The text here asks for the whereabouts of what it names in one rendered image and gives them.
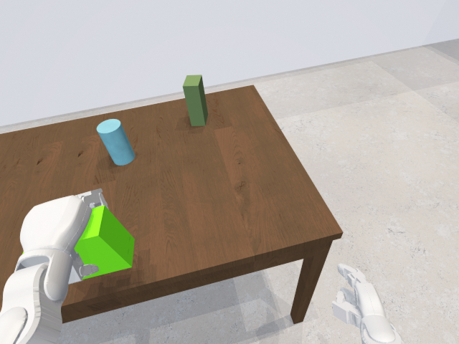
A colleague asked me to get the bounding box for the left robot hand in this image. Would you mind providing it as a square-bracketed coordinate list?
[20, 188, 109, 284]

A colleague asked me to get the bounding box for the right robot hand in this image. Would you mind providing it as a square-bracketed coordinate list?
[332, 264, 387, 329]

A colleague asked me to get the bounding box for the table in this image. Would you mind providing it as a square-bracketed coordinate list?
[0, 85, 343, 324]

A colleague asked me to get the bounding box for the robot left forearm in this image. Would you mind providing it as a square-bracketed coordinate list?
[0, 248, 73, 344]

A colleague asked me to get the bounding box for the sponge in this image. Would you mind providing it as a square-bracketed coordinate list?
[23, 205, 135, 280]

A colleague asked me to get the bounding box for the robot right forearm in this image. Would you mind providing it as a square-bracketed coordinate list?
[360, 315, 404, 344]

